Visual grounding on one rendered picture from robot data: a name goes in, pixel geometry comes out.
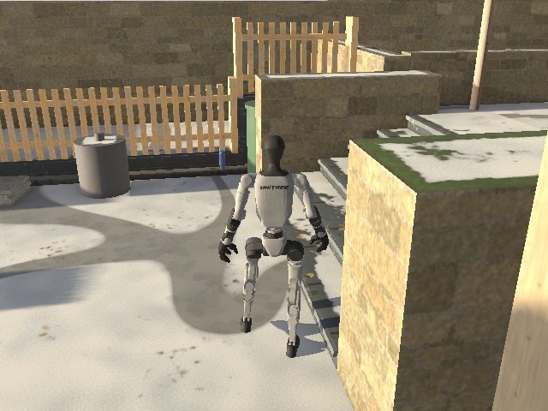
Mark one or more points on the right robot upper arm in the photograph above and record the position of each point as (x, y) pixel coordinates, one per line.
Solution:
(306, 195)

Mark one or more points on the left robot upper arm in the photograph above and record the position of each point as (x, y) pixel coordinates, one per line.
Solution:
(246, 182)

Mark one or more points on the right robot forearm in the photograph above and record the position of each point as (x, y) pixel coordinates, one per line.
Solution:
(317, 224)

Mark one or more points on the robot left foot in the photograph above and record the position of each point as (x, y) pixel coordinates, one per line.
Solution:
(246, 326)

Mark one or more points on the left robot forearm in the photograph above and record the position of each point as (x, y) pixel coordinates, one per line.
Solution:
(231, 229)

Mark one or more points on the robot left hand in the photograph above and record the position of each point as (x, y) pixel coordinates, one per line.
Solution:
(222, 250)

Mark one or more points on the left robot shin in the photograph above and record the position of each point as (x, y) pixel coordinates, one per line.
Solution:
(248, 295)

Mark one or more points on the robot right hand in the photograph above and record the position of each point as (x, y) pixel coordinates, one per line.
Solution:
(317, 240)

